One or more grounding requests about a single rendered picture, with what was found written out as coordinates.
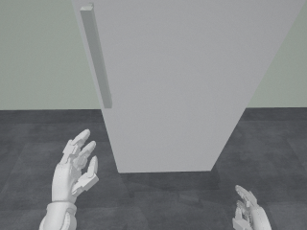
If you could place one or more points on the fridge door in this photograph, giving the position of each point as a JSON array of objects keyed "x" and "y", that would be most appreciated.
[{"x": 181, "y": 74}]

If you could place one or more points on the left robot forearm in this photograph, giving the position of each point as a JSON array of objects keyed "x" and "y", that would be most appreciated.
[{"x": 60, "y": 216}]

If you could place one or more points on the robot right hand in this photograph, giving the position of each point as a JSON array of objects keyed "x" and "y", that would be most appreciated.
[{"x": 255, "y": 216}]

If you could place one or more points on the handle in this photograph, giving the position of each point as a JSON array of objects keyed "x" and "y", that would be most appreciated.
[{"x": 94, "y": 44}]

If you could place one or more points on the robot left hand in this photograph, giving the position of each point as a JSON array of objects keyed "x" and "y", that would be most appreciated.
[{"x": 68, "y": 170}]

